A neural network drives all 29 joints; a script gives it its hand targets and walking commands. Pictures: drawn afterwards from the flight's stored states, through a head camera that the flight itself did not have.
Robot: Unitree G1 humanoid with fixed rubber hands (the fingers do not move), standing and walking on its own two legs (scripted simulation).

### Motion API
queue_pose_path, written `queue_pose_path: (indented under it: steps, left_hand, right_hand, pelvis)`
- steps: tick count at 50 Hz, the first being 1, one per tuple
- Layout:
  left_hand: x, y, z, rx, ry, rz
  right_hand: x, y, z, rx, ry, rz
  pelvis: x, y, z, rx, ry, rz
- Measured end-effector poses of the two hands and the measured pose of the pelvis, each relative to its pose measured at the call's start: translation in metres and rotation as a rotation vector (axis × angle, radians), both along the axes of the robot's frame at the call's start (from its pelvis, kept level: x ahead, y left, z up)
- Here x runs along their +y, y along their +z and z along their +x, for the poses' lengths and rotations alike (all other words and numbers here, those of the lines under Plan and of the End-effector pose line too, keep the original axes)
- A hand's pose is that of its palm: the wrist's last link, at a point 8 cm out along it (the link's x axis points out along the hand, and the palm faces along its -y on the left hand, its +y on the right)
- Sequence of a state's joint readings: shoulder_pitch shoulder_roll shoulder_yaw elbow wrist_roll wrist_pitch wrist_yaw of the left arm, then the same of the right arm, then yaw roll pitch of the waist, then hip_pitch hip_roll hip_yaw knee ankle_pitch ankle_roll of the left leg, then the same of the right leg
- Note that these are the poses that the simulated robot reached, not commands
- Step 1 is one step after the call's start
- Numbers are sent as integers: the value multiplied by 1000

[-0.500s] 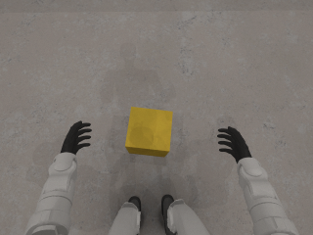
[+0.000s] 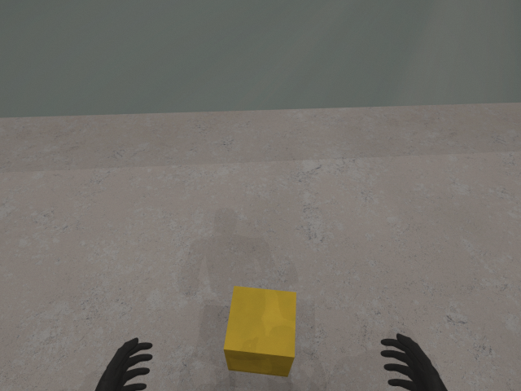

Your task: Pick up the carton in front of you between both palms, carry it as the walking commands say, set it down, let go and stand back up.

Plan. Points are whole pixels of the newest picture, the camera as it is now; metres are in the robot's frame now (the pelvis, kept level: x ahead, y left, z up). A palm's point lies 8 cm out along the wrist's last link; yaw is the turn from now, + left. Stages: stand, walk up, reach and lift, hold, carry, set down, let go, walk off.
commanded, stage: let go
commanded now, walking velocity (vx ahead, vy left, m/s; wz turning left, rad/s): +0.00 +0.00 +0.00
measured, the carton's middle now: (261, 332) +0.43 +0.00 -0.65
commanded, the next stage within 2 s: stand in 0.36 s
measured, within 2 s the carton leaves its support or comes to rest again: neither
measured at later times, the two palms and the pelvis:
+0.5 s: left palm out of the picture +0.12 +0.24 -0.09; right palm out of the picture +0.14 -0.27 -0.08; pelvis -0.01 -0.02 +0.00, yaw +0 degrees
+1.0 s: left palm out of the picture +0.14 +0.27 -0.09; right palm out of the picture +0.14 -0.31 -0.08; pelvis +0.01 -0.02 +0.00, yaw +0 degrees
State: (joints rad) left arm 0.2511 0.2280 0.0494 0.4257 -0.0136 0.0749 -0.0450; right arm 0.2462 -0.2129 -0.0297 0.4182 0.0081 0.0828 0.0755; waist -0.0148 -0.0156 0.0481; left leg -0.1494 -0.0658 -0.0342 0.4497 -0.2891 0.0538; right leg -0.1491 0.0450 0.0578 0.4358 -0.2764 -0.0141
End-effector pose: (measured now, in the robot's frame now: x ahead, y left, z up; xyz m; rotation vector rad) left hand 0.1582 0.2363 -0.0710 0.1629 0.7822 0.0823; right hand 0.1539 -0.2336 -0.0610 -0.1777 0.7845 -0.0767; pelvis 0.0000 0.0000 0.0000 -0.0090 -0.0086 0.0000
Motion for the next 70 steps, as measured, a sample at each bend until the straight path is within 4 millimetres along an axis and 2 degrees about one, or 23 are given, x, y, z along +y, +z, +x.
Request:
queue_pose_path:
  steps: [14,21,25,30,35,50,60,70]
  left_hand:
    - [-9,1,-10,24,0,-16]
    - [-17,-11,-28,46,21,-4]
    - [1,-15,-41,90,22,112]
    - [28,-9,-45,106,49,203]
    - [36,-9,-40,128,62,220]
    - [34,-21,-22,157,42,188]
    - [47,-19,-31,200,48,214]
    - [50,-17,-46,216,61,217]
  right_hand:
    - [-4,-4,-4,27,19,-11]
    - [-19,-8,-12,54,-18,-41]
    - [-40,-14,-15,50,-24,-113]
    - [-63,-18,-16,62,-34,-159]
    - [-73,-22,-16,95,-48,-177]
    - [-77,-21,-16,142,-69,-209]
    - [-77,-27,-28,181,-82,-204]
    - [-77,-29,-41,199,-82,-200]
  pelvis:
    - [-6,-1,-10,-71,3,5]
    - [-14,-3,-14,-63,-6,6]
    - [-18,-4,-14,-32,2,6]
    - [-21,-4,-11,-10,5,3]
    - [-22,-3,-5,0,3,1]
    - [-17,0,7,-2,-8,6]
    - [-12,2,4,-11,-10,8]
    - [-11,4,-6,-29,-9,11]
